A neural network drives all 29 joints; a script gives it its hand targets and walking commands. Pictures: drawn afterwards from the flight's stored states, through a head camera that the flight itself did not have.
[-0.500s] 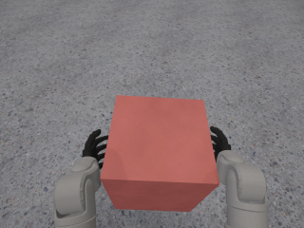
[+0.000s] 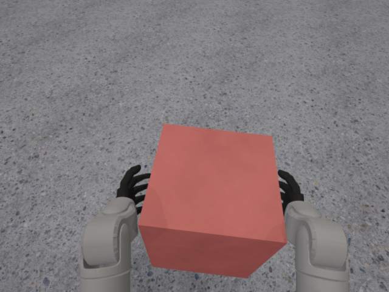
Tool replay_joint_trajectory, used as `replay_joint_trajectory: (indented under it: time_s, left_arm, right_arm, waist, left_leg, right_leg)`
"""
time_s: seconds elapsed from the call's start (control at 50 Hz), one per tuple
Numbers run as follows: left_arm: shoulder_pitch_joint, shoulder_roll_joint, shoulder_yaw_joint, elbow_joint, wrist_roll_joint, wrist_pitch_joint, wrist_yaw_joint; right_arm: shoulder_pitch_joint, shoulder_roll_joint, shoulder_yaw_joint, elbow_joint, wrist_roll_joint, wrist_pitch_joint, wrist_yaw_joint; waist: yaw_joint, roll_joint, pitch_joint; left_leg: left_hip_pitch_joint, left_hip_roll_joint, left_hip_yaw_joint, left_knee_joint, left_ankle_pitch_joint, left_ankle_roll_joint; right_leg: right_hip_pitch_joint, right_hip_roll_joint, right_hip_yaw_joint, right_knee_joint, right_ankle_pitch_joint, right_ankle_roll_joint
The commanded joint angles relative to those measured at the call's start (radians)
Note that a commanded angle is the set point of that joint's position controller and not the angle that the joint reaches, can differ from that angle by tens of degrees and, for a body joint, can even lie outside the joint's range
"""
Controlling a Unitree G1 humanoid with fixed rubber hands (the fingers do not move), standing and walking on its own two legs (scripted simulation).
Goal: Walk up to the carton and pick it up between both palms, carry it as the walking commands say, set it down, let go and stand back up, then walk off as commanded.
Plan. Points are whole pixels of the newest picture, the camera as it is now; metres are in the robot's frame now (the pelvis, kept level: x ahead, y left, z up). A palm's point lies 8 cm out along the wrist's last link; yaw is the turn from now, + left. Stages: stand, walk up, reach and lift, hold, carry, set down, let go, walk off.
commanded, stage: carry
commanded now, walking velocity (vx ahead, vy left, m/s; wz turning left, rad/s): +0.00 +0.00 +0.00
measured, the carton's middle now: (207, 206) +0.29 -0.01 +0.01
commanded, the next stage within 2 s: none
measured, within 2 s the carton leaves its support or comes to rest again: neither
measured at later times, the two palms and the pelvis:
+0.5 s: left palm (140, 115) +0.52 +0.16 +0.05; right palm (257, 109) +0.53 -0.14 +0.06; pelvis +0.26 +0.00 -0.01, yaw -2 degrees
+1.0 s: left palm (156, 54) +0.82 +0.14 +0.05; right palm (245, 54) +0.82 -0.16 +0.05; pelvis +0.56 +0.00 +0.00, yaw -4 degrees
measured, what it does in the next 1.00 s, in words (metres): walks ahead: left foot, then right foot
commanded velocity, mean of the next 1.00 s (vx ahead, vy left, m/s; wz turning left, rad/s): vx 0.00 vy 0.00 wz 0.00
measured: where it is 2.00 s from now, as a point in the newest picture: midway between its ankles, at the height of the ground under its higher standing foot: (197, 144)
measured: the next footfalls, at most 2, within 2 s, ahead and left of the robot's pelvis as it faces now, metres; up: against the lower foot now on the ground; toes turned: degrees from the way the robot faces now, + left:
left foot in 0.04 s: +0.02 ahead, +0.10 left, +0.00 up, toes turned +3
right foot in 0.26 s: +0.16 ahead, -0.09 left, +0.00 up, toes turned -9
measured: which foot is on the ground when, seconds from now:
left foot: up 0.00-0.02, down 0.04-0.30, up 0.32-0.44, down 0.46-0.70, up 0.72-0.86, down 0.88-1.00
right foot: down 0.00-0.08, up 0.10-0.24, down 0.26-0.48, up 0.50-0.68, down 0.70-0.92, up 0.94-1.00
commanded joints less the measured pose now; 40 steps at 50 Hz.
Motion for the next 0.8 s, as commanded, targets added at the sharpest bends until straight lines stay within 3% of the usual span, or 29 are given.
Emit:
replay_joint_trajectory:
  time_s: [0.0, 0.02, 0.04, 0.06, 0.08, 0.14, 0.2, 0.22, 0.24, 0.26, 0.28, 0.3, 0.36, 0.4, 0.44, 0.46, 0.48, 0.5, 0.52, 0.54, 0.58, 0.6, 0.66, 0.68, 0.7, 0.72, 0.74, 0.76, 0.78]
  left_arm:
    - [-0.497, -0.916, -0.712, -0.180, -0.378, -0.031, -0.213]
    - [-0.543, -0.892, -0.730, -0.234, -0.391, -0.029, -0.211]
    - [-0.532, -0.901, -0.733, -0.256, -0.406, -0.029, -0.212]
    - [-0.509, -0.870, -0.737, -0.240, -0.406, -0.023, -0.211]
    - [-0.574, -0.860, -0.739, -0.278, -0.432, -0.025, -0.223]
    - [-0.526, -0.885, -0.756, -0.252, -0.447, -0.049, -0.230]
    - [-0.448, -0.868, -0.739, -0.199, -0.440, -0.015, -0.242]
    - [-0.461, -0.857, -0.739, -0.233, -0.436, -0.022, -0.238]
    - [-0.430, -0.858, -0.708, -0.177, -0.408, -0.019, -0.236]
    - [-0.477, -0.862, -0.723, -0.210, -0.422, -0.029, -0.237]
    - [-0.412, -0.860, -0.682, -0.127, -0.396, -0.035, -0.237]
    - [-0.334, -0.821, -0.576, 0.038, -0.294, -0.069, -0.231]
    - [-0.472, -0.877, -0.667, -0.161, -0.339, -0.115, -0.211]
    - [-0.502, -0.884, -0.702, -0.229, -0.362, -0.100, -0.200]
    - [-0.520, -0.857, -0.737, -0.292, -0.386, -0.085, -0.200]
    - [-0.477, -0.806, -0.687, -0.212, -0.354, -0.084, -0.203]
    - [-0.579, -0.825, -0.773, -0.366, -0.434, -0.073, -0.211]
    - [-0.514, -0.771, -0.653, -0.148, -0.342, -0.081, -0.224]
    - [-0.446, -0.757, -0.637, -0.072, -0.323, -0.113, -0.232]
    - [-0.450, -0.790, -0.704, -0.174, -0.382, -0.117, -0.231]
    - [-0.529, -0.836, -0.728, -0.249, -0.424, -0.116, -0.225]
    - [-0.474, -0.818, -0.656, -0.148, -0.374, -0.122, -0.225]
    - [-0.375, -0.813, -0.615, -0.075, -0.345, -0.146, -0.224]
    - [-0.361, -0.801, -0.633, -0.137, -0.349, -0.150, -0.218]
    - [-0.382, -0.807, -0.644, -0.149, -0.360, -0.156, -0.214]
    - [-0.334, -0.782, -0.564, 0.037, -0.285, -0.168, -0.213]
    - [-0.306, -0.784, -0.614, -0.053, -0.288, -0.173, -0.206]
    - [-0.338, -0.810, -0.653, -0.162, -0.323, -0.153, -0.201]
    - [-0.431, -0.807, -0.635, -0.149, -0.315, -0.143, -0.201]
  right_arm:
    - [-0.590, 0.898, 0.766, -0.217, 0.437, -0.032, 0.283]
    - [-0.549, 0.920, 0.748, -0.166, 0.429, -0.021, 0.283]
    - [-0.556, 0.908, 0.749, -0.215, 0.433, -0.033, 0.281]
    - [-0.461, 0.897, 0.717, -0.125, 0.400, -0.032, 0.275]
    - [-0.485, 0.910, 0.700, -0.120, 0.391, -0.051, 0.259]
    - [-0.433, 0.904, 0.700, -0.149, 0.372, -0.060, 0.252]
    - [-0.434, 0.862, 0.721, -0.213, 0.344, -0.042, 0.234]
    - [-0.438, 0.882, 0.726, -0.197, 0.354, -0.036, 0.242]
    - [-0.460, 0.866, 0.721, -0.182, 0.345, -0.028, 0.244]
    - [-0.469, 0.865, 0.727, -0.193, 0.349, -0.033, 0.242]
    - [-0.533, 0.846, 0.748, -0.199, 0.355, -0.031, 0.246]
    - [-0.483, 0.810, 0.699, -0.084, 0.296, -0.057, 0.256]
    - [-0.601, 0.876, 0.752, -0.194, 0.397, -0.115, 0.275]
    - [-0.597, 0.839, 0.756, -0.261, 0.420, -0.113, 0.267]
    - [-0.490, 0.866, 0.739, -0.213, 0.394, -0.089, 0.267]
    - [-0.475, 0.850, 0.698, -0.131, 0.357, -0.097, 0.262]
    - [-0.422, 0.855, 0.707, -0.163, 0.364, -0.096, 0.251]
    - [-0.355, 0.825, 0.572, 0.047, 0.264, -0.113, 0.244]
    - [-0.359, 0.783, 0.559, 0.024, 0.234, -0.150, 0.242]
    - [-0.376, 0.825, 0.645, -0.085, 0.295, -0.142, 0.243]
    - [-0.473, 0.857, 0.678, -0.170, 0.336, -0.139, 0.232]
    - [-0.478, 0.829, 0.654, -0.121, 0.296, -0.140, 0.229]
    - [-0.443, 0.787, 0.655, -0.130, 0.272, -0.160, 0.217]
    - [-0.419, 0.804, 0.696, -0.186, 0.305, -0.159, 0.219]
    - [-0.425, 0.805, 0.705, -0.153, 0.308, -0.151, 0.221]
    - [-0.466, 0.766, 0.662, -0.069, 0.254, -0.162, 0.228]
    - [-0.455, 0.783, 0.732, -0.157, 0.313, -0.165, 0.242]
    - [-0.463, 0.803, 0.799, -0.248, 0.364, -0.145, 0.247]
    - [-0.562, 0.800, 0.782, -0.225, 0.377, -0.143, 0.253]
  waist:
    - [0.018, -0.107, -0.309]
    - [0.007, -0.086, -0.349]
    - [-0.003, -0.025, -0.473]
    - [-0.013, 0.187, -0.502]
    - [-0.015, 0.325, -0.506]
    - [-0.014, 0.201, -0.284]
    - [-0.010, 0.175, -0.360]
    - [0.008, 0.193, -0.398]
    - [0.020, 0.139, -0.424]
    - [0.039, 0.006, -0.510]
    - [0.070, -0.278, -0.532]
    - [0.047, -0.448, -0.471]
    - [0.060, -0.111, -0.253]
    - [0.047, -0.104, -0.274]
    - [0.003, -0.060, -0.457]
    - [-0.013, 0.049, -0.509]
    - [-0.016, 0.311, -0.525]
    - [-0.012, 0.345, -0.460]
    - [-0.015, 0.318, -0.382]
    - [-0.010, 0.228, -0.335]
    - [-0.010, 0.216, -0.316]
    - [-0.010, 0.138, -0.314]
    - [0.017, 0.090, -0.421]
    - [0.028, 0.026, -0.471]
    - [0.054, -0.178, -0.530]
    - [0.047, -0.329, -0.497]
    - [0.042, -0.314, -0.431]
    - [0.029, -0.170, -0.359]
    - [0.038, -0.150, -0.273]
  left_leg:
    - [-0.220, 0.021, 0.013, -0.334, 0.186, -0.011]
    - [-0.020, -0.010, 0.058, -0.464, 0.354, -0.007]
    - [0.292, 0.034, -0.014, -0.536, 0.767, 0.022]
    - [0.536, 0.248, -0.226, -0.401, 1.641, 0.110]
    - [0.646, 0.321, -0.325, -0.342, 2.079, 0.246]
    - [0.772, 0.266, -0.258, -0.355, 1.954, 0.195]
    - [0.624, 0.239, -0.123, -0.315, 1.685, 0.138]
    - [0.537, 0.197, -0.024, -0.244, 1.742, 0.109]
    - [0.387, 0.187, 0.009, -0.164, 1.680, 0.079]
    - [0.138, 0.124, 0.052, 0.012, 1.256, 0.015]
    - [-0.183, 0.004, 0.065, 0.264, 0.490, -0.031]
    - [-0.321, -0.055, -0.003, 0.266, -0.090, -0.014]
    - [-0.545, -0.016, -0.043, 0.031, -0.165, -0.001]
    - [-0.382, -0.024, 0.028, -0.229, 0.076, 0.005]
    - [0.144, -0.023, 0.062, -0.441, 0.569, 0.029]
    - [0.403, 0.141, -0.149, -0.435, 1.179, 0.085]
    - [0.512, 0.339, -0.397, -0.423, 1.867, 0.211]
    - [0.532, 0.315, -0.376, -0.372, 1.958, 0.289]
    - [0.585, 0.307, -0.336, -0.373, 1.987, 0.273]
    - [0.598, 0.298, -0.321, -0.376, 1.914, 0.247]
    - [0.741, 0.265, -0.308, -0.347, 1.879, 0.196]
    - [0.679, 0.257, -0.250, -0.339, 1.783, 0.182]
    - [0.485, 0.197, -0.043, -0.174, 1.753, 0.121]
    - [0.260, 0.158, 0.019, -0.055, 1.490, 0.062]
    - [-0.067, 0.085, 0.031, 0.153, 0.925, 0.001]
    - [-0.254, -0.055, 0.018, 0.271, 0.018, -0.018]
    - [-0.327, -0.041, -0.051, 0.215, -0.093, -0.001]
    - [-0.262, 0.007, -0.095, 0.090, -0.062, 0.013]
    - [-0.329, 0.005, -0.062, -0.025, -0.085, 0.001]
  right_leg:
    - [0.426, -0.261, 0.211, -0.036, 1.437, -0.100]
    - [0.340, -0.199, 0.104, -0.004, 1.395, -0.056]
    - [0.162, -0.168, 0.079, 0.168, 1.202, -0.006]
    - [-0.120, -0.080, 0.035, 0.298, 0.520, 0.067]
    - [-0.271, 0.043, 0.070, 0.378, -0.067, 0.054]
    - [-0.614, 0.029, 0.040, 0.347, -0.189, 0.018]
    - [-0.351, 0.032, 0.029, 0.067, 0.048, 0.020]
    - [-0.190, 0.068, -0.008, -0.048, 0.164, 0.013]
    - [-0.004, 0.051, 0.023, -0.119, 0.439, -0.004]
    - [0.300, -0.055, 0.142, -0.097, 0.996, -0.067]
    - [0.562, -0.250, 0.346, -0.036, 1.807, -0.203]
    - [0.613, -0.300, 0.422, -0.063, 1.991, -0.243]
    - [0.614, -0.309, 0.420, -0.056, 1.686, -0.184]
    - [0.519, -0.252, 0.253, -0.016, 1.547, -0.115]
    - [0.247, -0.192, 0.102, 0.068, 1.303, -0.038]
    - [0.003, -0.131, 0.056, 0.267, 0.791, 0.036]
    - [-0.146, 0.038, 0.042, 0.438, 0.137, 0.084]
    - [-0.199, 0.048, 0.139, 0.425, -0.154, 0.040]
    - [-0.340, 0.023, 0.130, 0.423, -0.166, 0.027]
    - [-0.413, 0.010, 0.133, 0.413, -0.193, 0.025]
    - [-0.568, 0.017, 0.090, 0.298, -0.157, 0.020]
    - [-0.506, 0.015, 0.071, 0.218, -0.069, 0.026]
    - [-0.120, 0.074, 0.012, -0.134, 0.211, 0.026]
    - [0.155, 0.047, 0.037, -0.159, 0.585, 0.005]
    - [0.465, -0.138, 0.255, -0.064, 1.352, -0.113]
    - [0.574, -0.295, 0.423, -0.054, 1.974, -0.240]
    - [0.572, -0.345, 0.445, -0.070, 1.905, -0.252]
    - [0.421, -0.331, 0.424, -0.110, 1.651, -0.235]
    - [0.439, -0.306, 0.372, -0.111, 1.575, -0.197]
